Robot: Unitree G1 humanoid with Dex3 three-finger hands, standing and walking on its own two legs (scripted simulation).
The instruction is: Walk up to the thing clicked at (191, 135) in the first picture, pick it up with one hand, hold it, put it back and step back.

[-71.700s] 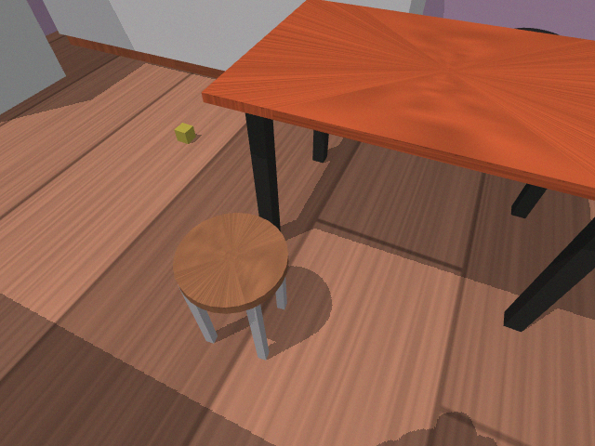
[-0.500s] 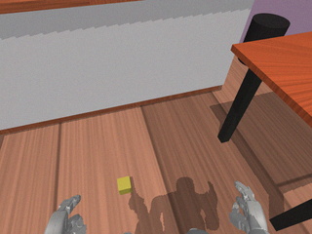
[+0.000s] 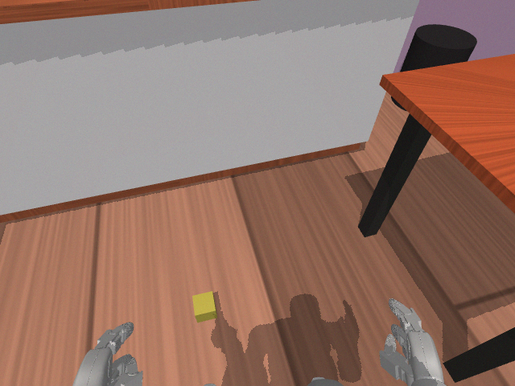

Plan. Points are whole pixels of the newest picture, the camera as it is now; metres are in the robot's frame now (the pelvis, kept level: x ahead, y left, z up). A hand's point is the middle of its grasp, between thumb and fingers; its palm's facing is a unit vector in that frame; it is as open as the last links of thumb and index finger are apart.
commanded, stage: home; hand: left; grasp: from above
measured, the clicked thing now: (205, 306) +0.50 +0.17 -0.68
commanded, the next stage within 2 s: stand in 0.20 s
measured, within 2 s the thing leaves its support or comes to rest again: neither
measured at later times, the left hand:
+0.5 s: hand out of the picture +0.14 +0.23 -0.10, palm faces +0.02 -0.94 -0.34, open 7.4 cm
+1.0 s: hand out of the picture +0.03 +0.24 -0.10, palm faces +0.06 -0.95 -0.32, open 7.4 cm
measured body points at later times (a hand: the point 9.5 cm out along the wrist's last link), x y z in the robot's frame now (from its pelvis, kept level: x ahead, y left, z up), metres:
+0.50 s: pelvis -0.01 +0.00 +0.02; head +0.02 +0.01 +0.47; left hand +0.13 +0.28 -0.07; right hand +0.13 -0.27 -0.09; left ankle +0.00 +0.13 -0.68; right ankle +0.01 -0.15 -0.68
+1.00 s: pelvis +0.00 +0.00 +0.06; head +0.00 +0.00 +0.51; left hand +0.03 +0.28 -0.08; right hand +0.07 -0.27 -0.08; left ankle +0.00 +0.13 -0.68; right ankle +0.01 -0.15 -0.68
